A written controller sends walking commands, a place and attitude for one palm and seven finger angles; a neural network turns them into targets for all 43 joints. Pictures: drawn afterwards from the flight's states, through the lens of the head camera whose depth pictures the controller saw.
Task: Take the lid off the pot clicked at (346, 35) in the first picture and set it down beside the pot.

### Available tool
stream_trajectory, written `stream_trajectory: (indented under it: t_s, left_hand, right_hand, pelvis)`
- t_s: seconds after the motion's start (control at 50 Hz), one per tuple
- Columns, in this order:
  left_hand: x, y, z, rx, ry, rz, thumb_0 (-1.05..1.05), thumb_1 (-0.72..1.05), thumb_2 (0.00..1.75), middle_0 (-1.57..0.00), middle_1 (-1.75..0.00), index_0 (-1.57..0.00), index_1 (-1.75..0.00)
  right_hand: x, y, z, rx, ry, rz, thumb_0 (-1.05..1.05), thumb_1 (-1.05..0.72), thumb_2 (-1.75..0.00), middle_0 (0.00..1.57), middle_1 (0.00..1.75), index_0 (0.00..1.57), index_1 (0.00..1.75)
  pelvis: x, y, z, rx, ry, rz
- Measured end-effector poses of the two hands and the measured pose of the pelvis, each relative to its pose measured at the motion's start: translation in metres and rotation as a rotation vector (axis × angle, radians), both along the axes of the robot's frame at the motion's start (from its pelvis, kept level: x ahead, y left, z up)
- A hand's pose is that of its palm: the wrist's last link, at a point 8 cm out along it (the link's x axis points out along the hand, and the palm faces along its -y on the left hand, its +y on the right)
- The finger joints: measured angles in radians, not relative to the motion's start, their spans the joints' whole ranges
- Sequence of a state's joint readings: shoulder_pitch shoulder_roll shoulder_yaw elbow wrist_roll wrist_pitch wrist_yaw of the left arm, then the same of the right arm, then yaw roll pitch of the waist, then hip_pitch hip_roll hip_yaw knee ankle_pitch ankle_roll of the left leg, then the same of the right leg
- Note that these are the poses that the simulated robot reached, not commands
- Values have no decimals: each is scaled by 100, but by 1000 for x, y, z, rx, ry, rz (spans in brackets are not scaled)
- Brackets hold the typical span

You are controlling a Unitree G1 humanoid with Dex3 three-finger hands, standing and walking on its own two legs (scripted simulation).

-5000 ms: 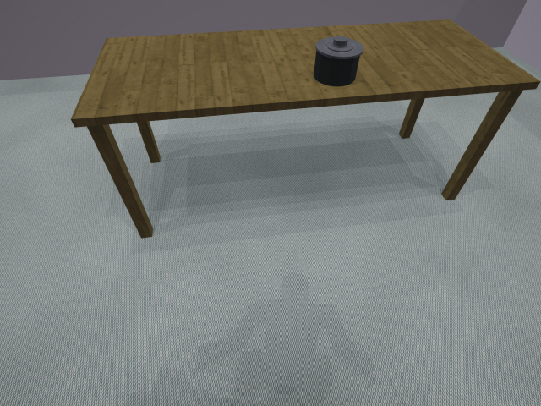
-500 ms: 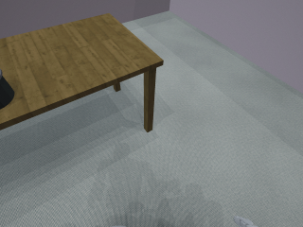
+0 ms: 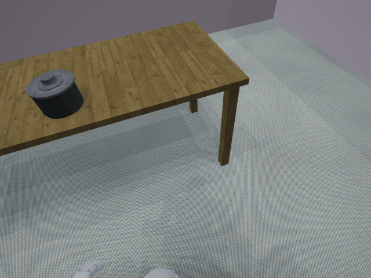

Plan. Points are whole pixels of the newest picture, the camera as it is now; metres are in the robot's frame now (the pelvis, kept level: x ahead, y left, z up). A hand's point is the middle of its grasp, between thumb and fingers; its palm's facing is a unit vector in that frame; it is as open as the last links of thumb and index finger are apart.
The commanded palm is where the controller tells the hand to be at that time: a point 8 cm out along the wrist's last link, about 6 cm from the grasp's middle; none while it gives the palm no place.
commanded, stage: turn to face it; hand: left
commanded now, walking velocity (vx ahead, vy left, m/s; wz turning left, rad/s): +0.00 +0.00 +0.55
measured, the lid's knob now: (47, 78) +0.73 +0.52 +0.03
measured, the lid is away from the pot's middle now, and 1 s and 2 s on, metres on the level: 0.00 0.00 0.00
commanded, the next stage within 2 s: take the last steps up to it in 0.48 s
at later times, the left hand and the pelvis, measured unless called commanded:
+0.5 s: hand out of the picture -0.04 +0.26 -0.17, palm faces +0.29 -0.92 -0.26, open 7.3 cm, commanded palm none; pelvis -0.01 +0.04 +0.01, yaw +13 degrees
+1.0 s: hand out of the picture -0.06 +0.18 -0.14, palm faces +0.42 -0.88 -0.22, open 7.3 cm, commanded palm none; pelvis +0.04 +0.04 +0.02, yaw +21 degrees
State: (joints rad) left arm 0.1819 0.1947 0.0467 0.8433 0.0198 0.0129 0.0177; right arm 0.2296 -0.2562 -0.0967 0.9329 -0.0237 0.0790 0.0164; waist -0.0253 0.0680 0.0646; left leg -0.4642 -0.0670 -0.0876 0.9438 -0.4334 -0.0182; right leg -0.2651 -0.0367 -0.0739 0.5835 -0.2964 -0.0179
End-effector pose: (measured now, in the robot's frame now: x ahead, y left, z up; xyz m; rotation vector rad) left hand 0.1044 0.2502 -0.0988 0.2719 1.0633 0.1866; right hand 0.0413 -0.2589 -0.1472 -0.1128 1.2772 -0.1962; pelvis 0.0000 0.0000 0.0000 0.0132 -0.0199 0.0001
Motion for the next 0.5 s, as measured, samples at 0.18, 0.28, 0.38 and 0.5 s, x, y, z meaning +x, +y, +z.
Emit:
stream_trajectory:
  t_s: [0.18, 0.28, 0.38, 0.5]
  left_hand:
    - [-53, -7, -6, -49, 64, 115, 0, 91, 90, -21, -30, -21, -30]
    - [-97, 12, -24, -78, 132, 206, 0, 91, 90, -21, -30, -21, -30]
    - [-142, 41, -47, -93, 224, 302, 0, 91, 90, -21, -30, -21, -30]
    - [-160, 53, -35, -90, 248, 359, 0, 91, 90, -20, -30, -20, -30]
  right_hand:
    - [33, -3, 17, -22, 3, 125, 1, -91, -90, 20, 30, 20, 29]
    - [71, 20, 25, -55, -42, 228, 1, -91, -90, 20, 30, 20, 29]
    - [104, 55, 31, -85, -139, 321, 1, -91, -90, 20, 30, 20, 29]
    - [108, 82, 40, -67, -148, 367, 1, -91, -90, 20, 30, 20, 30]
  pelvis:
    - [-3, -2, 9, 22, -2, 111]
    - [-6, 12, 5, 10, 9, 159]
    - [-11, 30, -6, -6, 12, 196]
    - [-12, 36, 6, -24, 6, 230]
